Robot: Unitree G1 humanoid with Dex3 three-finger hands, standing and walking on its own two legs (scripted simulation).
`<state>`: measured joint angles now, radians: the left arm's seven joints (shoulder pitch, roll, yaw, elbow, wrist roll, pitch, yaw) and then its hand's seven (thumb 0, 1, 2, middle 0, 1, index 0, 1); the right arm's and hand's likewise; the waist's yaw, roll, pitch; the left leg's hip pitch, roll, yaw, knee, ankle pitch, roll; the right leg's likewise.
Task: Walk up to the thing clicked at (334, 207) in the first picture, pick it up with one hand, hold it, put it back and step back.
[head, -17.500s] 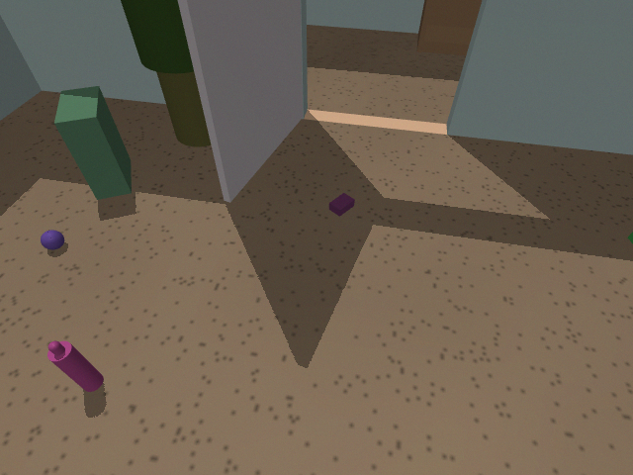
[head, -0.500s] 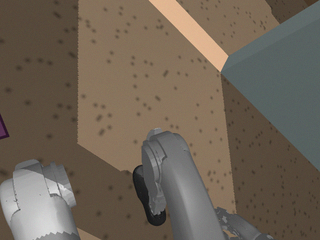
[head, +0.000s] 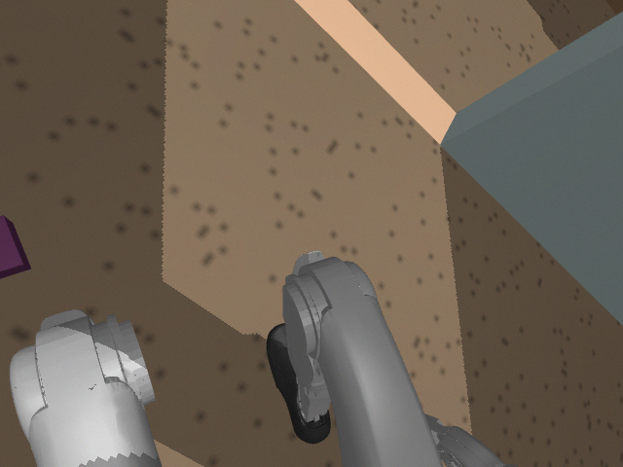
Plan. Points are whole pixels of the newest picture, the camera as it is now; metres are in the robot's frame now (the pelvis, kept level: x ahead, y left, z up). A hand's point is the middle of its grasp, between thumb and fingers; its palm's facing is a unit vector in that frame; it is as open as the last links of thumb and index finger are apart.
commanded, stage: settle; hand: left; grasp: from above
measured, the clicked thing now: out of the picture +0.40 +0.31 -0.28
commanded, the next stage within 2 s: lift in 0.62 s
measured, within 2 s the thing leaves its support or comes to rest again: leaves its support in 0.04 s
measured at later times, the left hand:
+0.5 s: hand out of the picture +0.38 +0.32 -0.16, palm faces -0.44 -0.14 -0.89, open 9.6 cm
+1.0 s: hand out of the picture +0.37 +0.32 -0.09, palm faces -0.44 -0.15 -0.88, open 9.5 cm
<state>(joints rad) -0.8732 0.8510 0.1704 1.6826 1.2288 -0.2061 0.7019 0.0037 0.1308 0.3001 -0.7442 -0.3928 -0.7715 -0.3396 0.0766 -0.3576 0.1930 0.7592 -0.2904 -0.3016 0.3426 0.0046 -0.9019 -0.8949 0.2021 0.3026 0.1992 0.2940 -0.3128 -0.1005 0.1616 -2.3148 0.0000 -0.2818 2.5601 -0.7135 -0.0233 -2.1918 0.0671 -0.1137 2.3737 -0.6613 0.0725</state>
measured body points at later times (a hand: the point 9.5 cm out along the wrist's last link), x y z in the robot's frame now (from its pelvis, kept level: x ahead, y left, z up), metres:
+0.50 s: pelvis +0.00 -0.01 +0.03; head +0.22 +0.08 +0.41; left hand +0.40 +0.32 -0.11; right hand +0.13 -0.26 -0.08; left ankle +0.07 +0.13 -0.27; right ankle +0.12 -0.14 -0.27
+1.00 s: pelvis +0.00 -0.02 +0.06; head +0.21 +0.05 +0.46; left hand +0.39 +0.33 -0.04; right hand +0.11 -0.28 -0.06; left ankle +0.07 +0.13 -0.27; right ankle +0.12 -0.14 -0.27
